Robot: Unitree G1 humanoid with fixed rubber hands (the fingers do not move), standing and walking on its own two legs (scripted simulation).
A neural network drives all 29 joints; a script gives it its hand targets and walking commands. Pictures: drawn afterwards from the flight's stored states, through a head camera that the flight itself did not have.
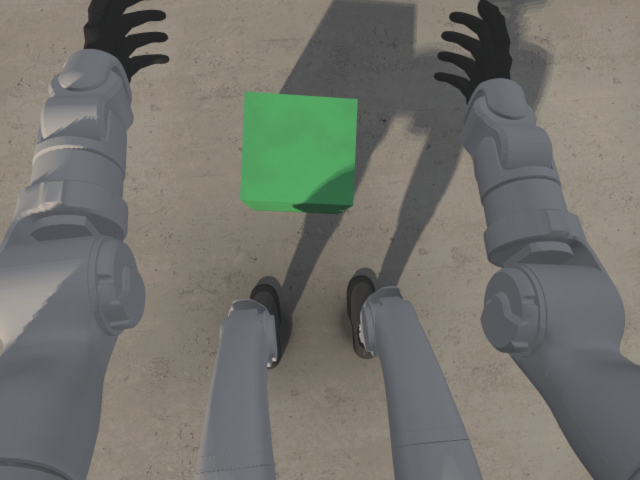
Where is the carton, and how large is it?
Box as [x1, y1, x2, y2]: [240, 92, 357, 213]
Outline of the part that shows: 245,92 240,199 251,208 259,210 338,213 352,205 357,99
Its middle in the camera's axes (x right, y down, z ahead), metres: -0.05 -0.16 +0.84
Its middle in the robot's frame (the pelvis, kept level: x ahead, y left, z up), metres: +0.51 +0.00 -0.52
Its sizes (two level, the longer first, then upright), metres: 0.210 0.200 0.250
